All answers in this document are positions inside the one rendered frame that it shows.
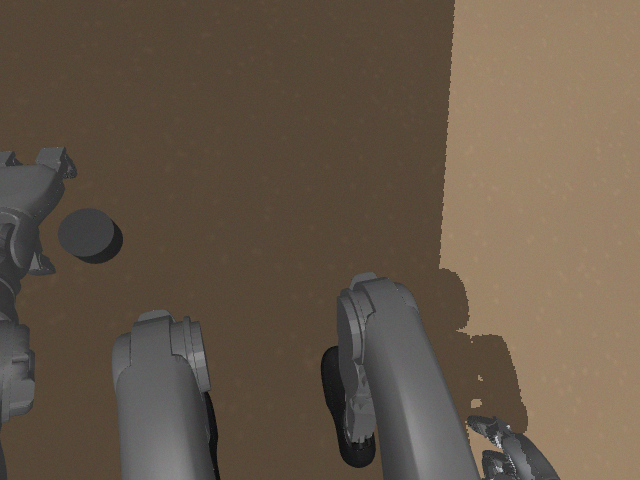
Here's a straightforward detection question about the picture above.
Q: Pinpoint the left robot foot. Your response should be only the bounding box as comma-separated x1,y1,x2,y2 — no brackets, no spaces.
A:
204,392,220,480

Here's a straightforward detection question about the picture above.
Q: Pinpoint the tin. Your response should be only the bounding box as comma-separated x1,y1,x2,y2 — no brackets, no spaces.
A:
58,208,123,264

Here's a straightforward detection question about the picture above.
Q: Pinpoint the left robot arm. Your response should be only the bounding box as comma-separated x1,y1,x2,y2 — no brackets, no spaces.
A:
0,207,39,480

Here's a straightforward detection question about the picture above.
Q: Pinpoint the right robot hand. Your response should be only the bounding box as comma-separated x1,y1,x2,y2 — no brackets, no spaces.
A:
467,415,561,480

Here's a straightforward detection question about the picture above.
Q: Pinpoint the left robot hand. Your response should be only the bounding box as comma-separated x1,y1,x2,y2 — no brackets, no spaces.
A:
0,147,77,276

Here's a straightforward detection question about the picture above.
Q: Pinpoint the right robot foot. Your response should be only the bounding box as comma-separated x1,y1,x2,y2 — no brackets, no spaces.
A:
321,346,376,468

